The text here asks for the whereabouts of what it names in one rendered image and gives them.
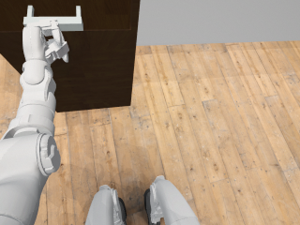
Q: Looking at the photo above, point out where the robot right foot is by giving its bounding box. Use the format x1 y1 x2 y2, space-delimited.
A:
143 188 160 225

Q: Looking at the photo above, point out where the left robot thigh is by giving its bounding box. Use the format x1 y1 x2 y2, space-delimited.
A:
84 188 120 225

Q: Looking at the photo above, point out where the handle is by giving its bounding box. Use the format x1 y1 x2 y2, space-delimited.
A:
23 6 83 32

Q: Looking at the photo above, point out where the left robot hand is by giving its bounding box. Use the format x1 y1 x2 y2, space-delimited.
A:
22 18 69 66

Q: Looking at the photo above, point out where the cabinet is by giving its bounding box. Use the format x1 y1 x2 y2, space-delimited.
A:
0 0 141 113

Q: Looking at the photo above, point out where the robot left upper arm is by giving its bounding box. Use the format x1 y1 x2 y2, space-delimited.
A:
0 133 61 225

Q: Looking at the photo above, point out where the robot left forearm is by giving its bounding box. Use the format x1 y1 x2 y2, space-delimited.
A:
0 59 56 141

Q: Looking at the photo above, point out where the drawer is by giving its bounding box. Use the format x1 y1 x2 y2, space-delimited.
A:
0 0 131 31

